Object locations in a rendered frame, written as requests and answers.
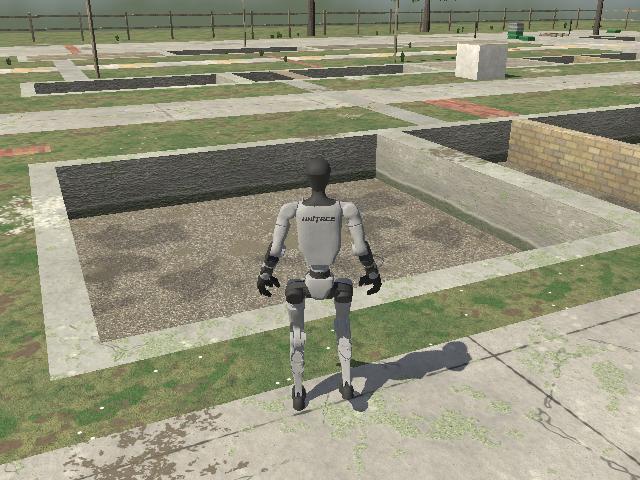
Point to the robot right thigh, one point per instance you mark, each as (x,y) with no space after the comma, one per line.
(342,293)

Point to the robot right hand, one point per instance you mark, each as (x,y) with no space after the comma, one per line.
(376,282)

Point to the right robot upper arm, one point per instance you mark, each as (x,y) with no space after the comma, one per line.
(351,211)

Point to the robot left hand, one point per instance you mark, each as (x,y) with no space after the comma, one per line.
(261,285)

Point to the robot right forearm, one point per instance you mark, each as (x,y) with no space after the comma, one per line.
(369,264)

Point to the left robot shin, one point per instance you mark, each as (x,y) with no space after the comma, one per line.
(297,365)

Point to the robot left forearm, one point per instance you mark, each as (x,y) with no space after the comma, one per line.
(269,265)

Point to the left robot upper arm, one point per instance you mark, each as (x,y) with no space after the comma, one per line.
(287,211)

